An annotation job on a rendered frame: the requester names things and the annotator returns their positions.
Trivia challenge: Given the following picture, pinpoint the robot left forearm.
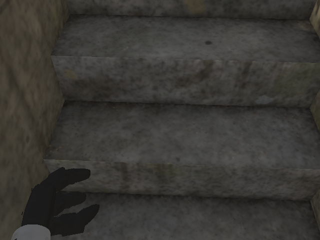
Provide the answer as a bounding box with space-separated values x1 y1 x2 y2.
11 224 51 240

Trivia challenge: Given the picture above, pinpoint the left robot hand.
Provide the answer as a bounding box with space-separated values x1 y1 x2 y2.
21 167 100 237

